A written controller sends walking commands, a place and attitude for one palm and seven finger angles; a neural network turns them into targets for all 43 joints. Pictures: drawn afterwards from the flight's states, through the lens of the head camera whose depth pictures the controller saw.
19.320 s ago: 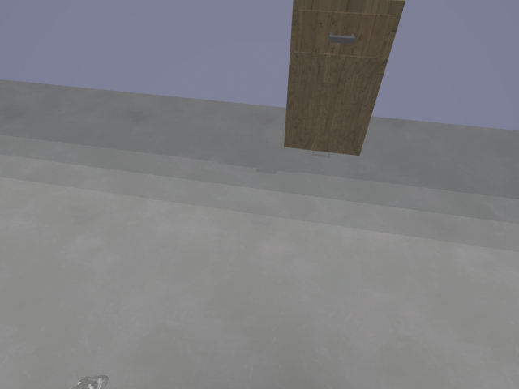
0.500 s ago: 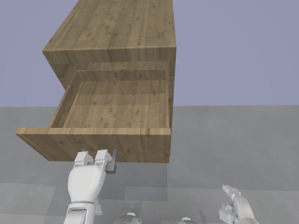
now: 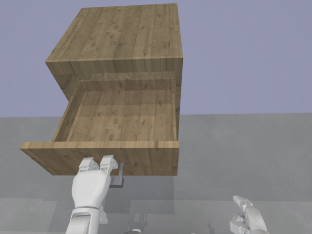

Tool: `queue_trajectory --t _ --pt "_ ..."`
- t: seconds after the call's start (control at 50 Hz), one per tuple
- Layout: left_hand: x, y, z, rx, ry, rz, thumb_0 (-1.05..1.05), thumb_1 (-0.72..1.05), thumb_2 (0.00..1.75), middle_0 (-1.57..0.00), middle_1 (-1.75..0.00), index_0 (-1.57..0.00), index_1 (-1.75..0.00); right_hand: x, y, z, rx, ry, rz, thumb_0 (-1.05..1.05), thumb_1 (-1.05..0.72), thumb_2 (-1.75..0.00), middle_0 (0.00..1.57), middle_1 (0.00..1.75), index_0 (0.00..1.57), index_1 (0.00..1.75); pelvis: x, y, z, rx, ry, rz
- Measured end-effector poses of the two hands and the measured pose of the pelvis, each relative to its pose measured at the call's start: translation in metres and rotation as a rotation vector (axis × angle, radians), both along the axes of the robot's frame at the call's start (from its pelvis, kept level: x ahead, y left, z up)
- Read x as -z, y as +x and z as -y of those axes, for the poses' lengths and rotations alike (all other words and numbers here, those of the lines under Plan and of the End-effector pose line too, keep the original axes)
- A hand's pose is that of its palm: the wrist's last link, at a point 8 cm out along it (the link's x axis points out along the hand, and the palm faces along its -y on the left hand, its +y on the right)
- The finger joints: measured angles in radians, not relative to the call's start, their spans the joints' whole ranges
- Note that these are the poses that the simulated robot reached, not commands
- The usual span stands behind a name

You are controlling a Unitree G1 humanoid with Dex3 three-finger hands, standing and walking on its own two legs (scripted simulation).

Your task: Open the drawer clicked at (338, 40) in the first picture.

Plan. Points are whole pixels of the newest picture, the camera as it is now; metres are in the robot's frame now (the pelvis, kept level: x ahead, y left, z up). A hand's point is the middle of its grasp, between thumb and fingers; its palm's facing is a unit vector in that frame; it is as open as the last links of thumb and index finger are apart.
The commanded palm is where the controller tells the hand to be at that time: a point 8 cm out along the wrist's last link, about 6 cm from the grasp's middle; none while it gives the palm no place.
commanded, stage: lift the hand off the handle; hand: left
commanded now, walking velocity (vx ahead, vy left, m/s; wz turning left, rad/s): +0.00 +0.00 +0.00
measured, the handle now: (104, 174) +0.28 +0.18 -0.03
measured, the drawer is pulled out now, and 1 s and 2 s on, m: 0.30 0.30 0.30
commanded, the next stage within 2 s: draw the hand back to the body in 1.84 s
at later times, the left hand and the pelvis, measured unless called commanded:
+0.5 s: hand (95, 184) +0.24 +0.18 +0.01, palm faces +0.03 -0.14 -0.99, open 13.6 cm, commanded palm +0.21 +0.17 +0.08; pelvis +0.01 +0.00 +0.02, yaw +0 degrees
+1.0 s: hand (90, 178) +0.24 +0.17 +0.06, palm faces +0.07 -0.15 -0.99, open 13.7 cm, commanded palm +0.21 +0.17 +0.11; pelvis +0.02 +0.00 +0.03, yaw -1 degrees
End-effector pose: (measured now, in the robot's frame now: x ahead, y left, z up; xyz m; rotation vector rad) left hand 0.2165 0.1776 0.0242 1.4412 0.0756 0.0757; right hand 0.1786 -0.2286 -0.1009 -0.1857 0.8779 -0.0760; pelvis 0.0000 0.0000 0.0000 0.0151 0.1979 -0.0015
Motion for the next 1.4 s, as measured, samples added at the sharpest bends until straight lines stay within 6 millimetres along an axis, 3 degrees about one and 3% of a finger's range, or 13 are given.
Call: queue_trajectory --t 0.46,0.96,1.4 --pt "-0.039 -0.002 -0.005 -0.022 -0.015 0.013 0.0 -0.49 0.31 -0.32 -1.2 -0.36 -1.22 -0.026 0.037 -0.026 -0.085 0.063 0.074 0.01 -0.91 -0.9 0.2 0.29 0.2 0.3 -0.016 0.012 -0.003 -0.003 0.0 0.057" --pt "-0.081 -0.005 -0.003 -0.009 -0.031 0.066 0.0 -0.49 0.31 -0.32 -1.2 -0.35 -1.21 -0.038 0.036 -0.013 -0.073 0.073 0.085 0.01 -0.91 -0.9 0.2 0.29 0.2 0.3 -0.028 0.016 0.002 0.015 0.006 0.101" --pt "-0.113 -0.001 0.004 0.026 -0.051 0.069 0.0 -0.49 0.31 -0.32 -1.2 -0.32 -1.2 -0.055 0.05 -0.023 -0.104 0.109 0.13 0.01 -0.91 -0.9 0.2 0.29 0.2 0.3 -0.04 0.019 0.004 0.024 0.004 0.148"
